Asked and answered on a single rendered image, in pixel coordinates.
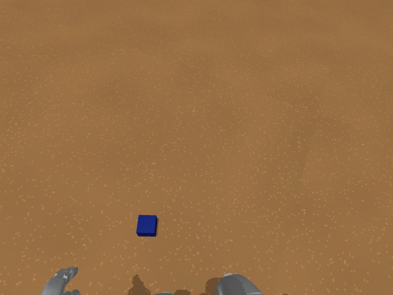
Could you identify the small box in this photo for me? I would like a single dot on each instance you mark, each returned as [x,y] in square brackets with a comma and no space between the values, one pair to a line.
[147,226]

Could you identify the left robot hand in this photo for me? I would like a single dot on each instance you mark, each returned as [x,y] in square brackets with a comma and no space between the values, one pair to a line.
[56,285]

